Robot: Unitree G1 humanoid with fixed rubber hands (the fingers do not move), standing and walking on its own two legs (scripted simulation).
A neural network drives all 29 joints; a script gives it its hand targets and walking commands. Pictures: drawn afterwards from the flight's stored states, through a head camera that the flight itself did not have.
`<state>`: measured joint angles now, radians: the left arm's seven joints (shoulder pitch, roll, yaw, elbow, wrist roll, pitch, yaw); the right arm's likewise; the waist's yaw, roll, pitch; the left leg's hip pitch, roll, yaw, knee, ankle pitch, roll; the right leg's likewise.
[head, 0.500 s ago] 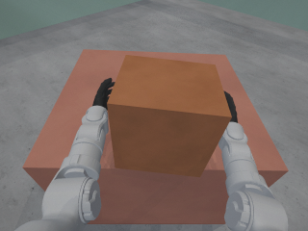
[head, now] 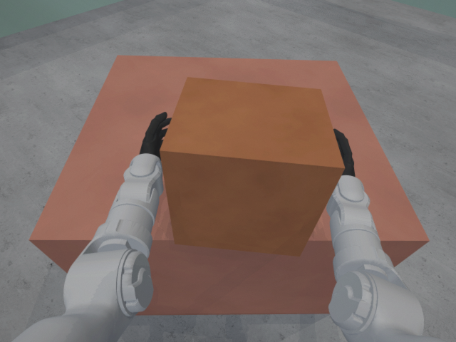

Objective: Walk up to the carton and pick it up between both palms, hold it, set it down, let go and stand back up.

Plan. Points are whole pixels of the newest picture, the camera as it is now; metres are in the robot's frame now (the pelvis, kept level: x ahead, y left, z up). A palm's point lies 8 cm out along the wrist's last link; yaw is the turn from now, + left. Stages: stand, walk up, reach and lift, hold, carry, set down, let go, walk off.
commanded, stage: set down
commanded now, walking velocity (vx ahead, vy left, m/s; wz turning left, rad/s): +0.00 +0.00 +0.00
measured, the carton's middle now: (245, 169) +0.43 -0.03 +0.06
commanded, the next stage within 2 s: none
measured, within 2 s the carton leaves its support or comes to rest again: rests again in 0.34 s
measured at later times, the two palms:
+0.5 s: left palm (154, 159) +0.43 +0.14 +0.07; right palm (336, 177) +0.40 -0.20 +0.07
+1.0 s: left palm (124, 137) +0.45 +0.19 +0.12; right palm (373, 147) +0.41 -0.25 +0.13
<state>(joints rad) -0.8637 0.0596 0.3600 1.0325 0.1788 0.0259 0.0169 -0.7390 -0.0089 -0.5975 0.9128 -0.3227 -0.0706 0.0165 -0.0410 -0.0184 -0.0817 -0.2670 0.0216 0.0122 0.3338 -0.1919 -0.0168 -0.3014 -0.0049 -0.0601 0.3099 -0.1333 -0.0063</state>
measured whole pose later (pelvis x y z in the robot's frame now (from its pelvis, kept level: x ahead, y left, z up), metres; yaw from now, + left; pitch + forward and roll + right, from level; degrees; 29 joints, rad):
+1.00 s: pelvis -0.03 +0.00 -0.02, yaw -2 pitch +20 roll -1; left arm -1.20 0.37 -0.19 1.46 -0.42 -0.10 0.06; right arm -1.10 -0.38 0.09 1.34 0.44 -0.05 -0.02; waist -0.04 -0.03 -0.26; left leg -0.69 0.06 0.03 0.58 -0.24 -0.03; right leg -0.70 0.03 -0.04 0.49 -0.13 -0.02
